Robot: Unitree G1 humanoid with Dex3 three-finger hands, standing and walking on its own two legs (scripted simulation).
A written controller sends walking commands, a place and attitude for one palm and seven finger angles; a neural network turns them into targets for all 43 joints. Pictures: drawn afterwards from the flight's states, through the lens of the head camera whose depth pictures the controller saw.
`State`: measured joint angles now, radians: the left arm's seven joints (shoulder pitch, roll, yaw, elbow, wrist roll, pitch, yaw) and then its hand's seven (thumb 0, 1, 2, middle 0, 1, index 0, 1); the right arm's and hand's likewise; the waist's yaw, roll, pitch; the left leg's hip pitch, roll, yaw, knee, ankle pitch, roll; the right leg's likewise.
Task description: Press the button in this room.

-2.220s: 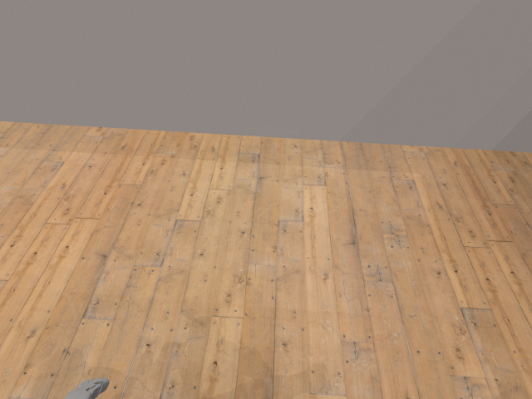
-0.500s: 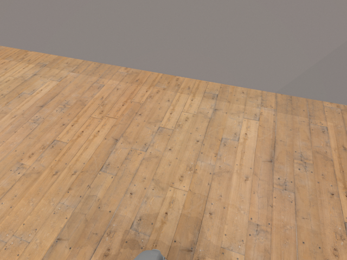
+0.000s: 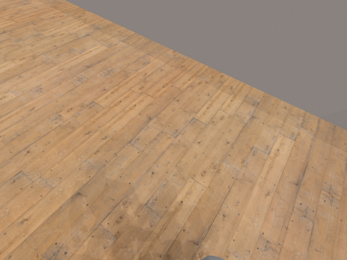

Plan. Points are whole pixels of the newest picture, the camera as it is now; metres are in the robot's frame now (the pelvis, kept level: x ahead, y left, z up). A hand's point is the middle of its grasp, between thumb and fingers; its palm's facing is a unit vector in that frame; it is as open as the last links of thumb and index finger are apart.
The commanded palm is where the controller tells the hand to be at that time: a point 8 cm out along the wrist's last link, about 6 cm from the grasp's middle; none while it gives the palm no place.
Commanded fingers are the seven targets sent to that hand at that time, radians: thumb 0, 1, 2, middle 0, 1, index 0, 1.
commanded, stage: turn or walk to find it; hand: left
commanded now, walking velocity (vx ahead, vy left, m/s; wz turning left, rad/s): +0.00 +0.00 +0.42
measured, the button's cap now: out of the picture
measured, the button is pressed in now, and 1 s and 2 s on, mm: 0 0 0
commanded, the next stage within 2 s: none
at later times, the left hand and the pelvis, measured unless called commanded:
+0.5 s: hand out of the picture +0.00 +0.16 -0.15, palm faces +0.25 -0.93 -0.26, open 7.4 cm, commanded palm none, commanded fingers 0.00 0.90 0.90 -0.20 -0.30 -0.20 -0.30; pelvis -0.04 -0.04 +0.00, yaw +14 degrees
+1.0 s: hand out of the picture -0.13 +0.23 -0.17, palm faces +0.47 -0.85 -0.23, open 7.4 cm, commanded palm none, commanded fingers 0.00 0.90 0.90 -0.20 -0.30 -0.20 -0.30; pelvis -0.09 +0.01 +0.01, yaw +25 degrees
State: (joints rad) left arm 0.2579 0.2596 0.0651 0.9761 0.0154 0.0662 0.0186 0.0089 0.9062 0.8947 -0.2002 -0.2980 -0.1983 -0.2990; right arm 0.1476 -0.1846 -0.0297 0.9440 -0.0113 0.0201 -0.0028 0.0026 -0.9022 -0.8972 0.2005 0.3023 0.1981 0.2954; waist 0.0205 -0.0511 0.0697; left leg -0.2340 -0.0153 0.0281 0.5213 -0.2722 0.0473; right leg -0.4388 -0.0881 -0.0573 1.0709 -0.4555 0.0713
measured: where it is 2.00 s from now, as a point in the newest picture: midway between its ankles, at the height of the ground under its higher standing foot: outside the picture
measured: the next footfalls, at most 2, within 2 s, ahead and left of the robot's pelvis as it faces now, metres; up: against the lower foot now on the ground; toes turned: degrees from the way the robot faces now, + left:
right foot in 0.28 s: +0.03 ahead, -0.13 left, +0.00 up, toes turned +4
left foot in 0.74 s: -0.06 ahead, +0.11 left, +0.00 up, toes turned +25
